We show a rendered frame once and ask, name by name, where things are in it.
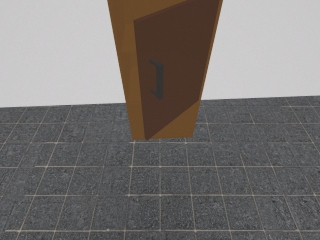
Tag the cupboard door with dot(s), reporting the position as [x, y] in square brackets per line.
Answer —
[179, 37]

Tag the handle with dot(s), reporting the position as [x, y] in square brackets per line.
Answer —
[159, 79]

